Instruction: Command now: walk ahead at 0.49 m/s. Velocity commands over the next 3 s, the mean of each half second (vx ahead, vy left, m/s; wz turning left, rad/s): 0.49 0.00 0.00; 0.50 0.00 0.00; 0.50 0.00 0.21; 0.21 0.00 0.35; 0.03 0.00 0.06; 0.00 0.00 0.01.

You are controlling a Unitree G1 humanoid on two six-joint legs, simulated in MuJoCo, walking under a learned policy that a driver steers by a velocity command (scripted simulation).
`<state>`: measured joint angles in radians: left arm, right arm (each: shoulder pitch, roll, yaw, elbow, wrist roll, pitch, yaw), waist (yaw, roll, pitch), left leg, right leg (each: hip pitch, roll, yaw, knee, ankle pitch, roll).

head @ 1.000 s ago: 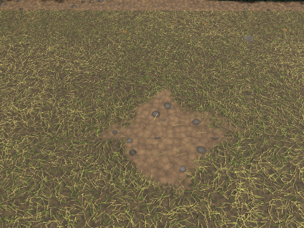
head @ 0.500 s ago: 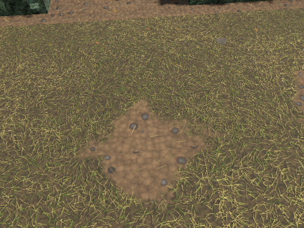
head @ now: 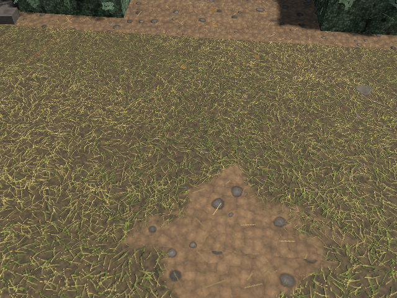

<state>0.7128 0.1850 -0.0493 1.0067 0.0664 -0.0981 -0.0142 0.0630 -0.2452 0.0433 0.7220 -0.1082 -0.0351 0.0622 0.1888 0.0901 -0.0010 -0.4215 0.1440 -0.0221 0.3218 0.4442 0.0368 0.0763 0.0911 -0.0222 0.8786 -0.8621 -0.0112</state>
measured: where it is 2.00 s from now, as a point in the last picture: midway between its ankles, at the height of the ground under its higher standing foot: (231, 184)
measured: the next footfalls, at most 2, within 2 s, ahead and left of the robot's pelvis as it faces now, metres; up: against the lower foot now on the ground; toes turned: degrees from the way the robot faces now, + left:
left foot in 0.02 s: +0.16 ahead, +0.13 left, -0.19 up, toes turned +6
right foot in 0.46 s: +0.50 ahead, -0.09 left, -0.19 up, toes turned +0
